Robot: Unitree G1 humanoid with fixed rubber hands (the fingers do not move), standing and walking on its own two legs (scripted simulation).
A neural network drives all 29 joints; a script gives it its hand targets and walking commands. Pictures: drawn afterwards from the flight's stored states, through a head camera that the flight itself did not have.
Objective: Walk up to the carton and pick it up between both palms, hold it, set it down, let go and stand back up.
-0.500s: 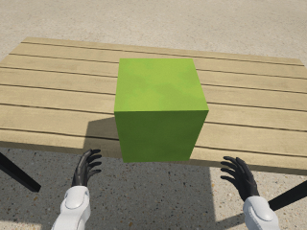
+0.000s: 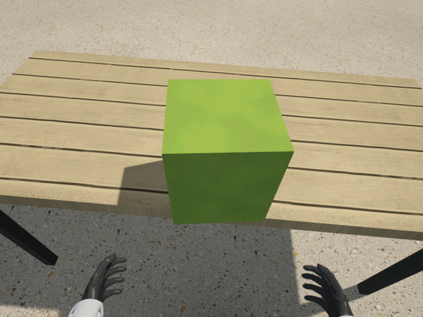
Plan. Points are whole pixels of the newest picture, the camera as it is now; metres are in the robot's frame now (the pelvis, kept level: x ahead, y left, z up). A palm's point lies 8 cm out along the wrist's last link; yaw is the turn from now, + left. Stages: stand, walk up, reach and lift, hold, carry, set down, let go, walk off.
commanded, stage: set down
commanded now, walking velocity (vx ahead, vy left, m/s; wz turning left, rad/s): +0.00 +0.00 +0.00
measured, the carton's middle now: (219, 155) +0.42 +0.00 +0.04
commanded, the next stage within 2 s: let go in 0.40 s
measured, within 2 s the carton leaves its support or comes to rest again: neither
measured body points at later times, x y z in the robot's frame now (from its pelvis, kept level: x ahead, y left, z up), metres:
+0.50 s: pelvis +0.00 +0.00 +0.00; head +0.01 +0.01 +0.45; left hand +0.16 +0.23 -0.10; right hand +0.15 -0.23 -0.10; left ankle -0.02 +0.11 -0.75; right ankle +0.00 -0.10 -0.75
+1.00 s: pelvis -0.01 -0.01 -0.01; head -0.01 +0.01 +0.44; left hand +0.15 +0.22 -0.10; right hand +0.13 -0.24 -0.10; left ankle -0.02 +0.11 -0.75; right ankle +0.00 -0.10 -0.75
